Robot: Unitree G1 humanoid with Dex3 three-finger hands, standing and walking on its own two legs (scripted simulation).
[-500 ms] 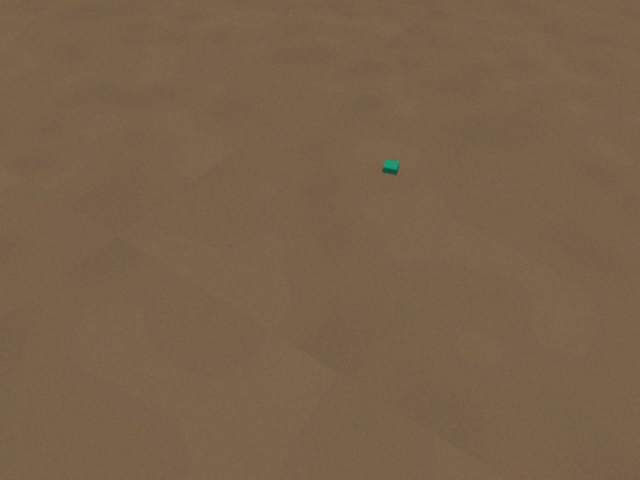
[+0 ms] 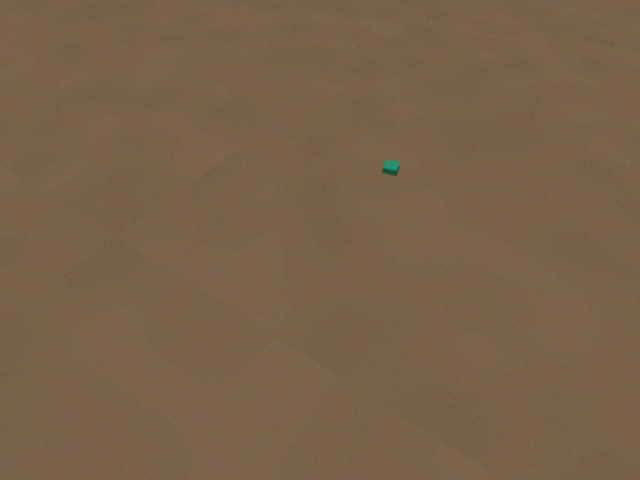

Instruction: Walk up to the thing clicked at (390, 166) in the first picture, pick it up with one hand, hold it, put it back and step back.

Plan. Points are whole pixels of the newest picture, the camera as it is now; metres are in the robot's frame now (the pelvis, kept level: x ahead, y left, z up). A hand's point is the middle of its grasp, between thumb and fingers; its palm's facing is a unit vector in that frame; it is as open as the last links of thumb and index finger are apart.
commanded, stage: stand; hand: left
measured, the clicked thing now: (390, 167) +1.73 -0.41 -0.77
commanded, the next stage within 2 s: walk up in 0.62 s
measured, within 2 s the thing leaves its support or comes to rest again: neither
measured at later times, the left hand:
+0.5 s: hand out of the picture +0.07 +0.25 -0.16, palm faces -0.02 -0.94 -0.34, open 7.4 cm
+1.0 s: hand (161, 405) +0.27 +0.24 -0.12, palm faces -0.25 -0.81 -0.54, open 7.4 cm
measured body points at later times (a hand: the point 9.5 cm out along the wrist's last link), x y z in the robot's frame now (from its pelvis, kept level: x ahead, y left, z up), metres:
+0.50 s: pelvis +0.00 +0.00 +0.00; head +0.01 +0.00 +0.45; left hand +0.08 +0.30 -0.13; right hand +0.08 -0.30 -0.14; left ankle +0.00 +0.13 -0.75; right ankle +0.00 -0.12 -0.75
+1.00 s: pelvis +0.09 -0.05 -0.04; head +0.05 -0.09 +0.40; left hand +0.28 +0.28 -0.09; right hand +0.07 -0.41 -0.17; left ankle +0.01 +0.12 -0.73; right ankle +0.10 -0.19 -0.75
